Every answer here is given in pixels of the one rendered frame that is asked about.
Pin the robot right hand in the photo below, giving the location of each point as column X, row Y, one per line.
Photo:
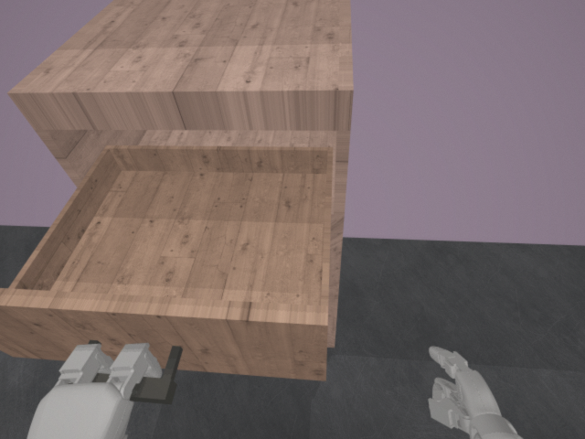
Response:
column 456, row 405

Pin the handle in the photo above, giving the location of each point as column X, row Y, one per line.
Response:
column 154, row 390

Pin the robot right forearm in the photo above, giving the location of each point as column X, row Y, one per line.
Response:
column 492, row 426

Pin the robot left hand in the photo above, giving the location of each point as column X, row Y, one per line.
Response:
column 93, row 410

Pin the drawer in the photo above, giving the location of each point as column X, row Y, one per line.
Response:
column 223, row 251

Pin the cabinet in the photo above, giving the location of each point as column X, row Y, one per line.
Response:
column 202, row 73

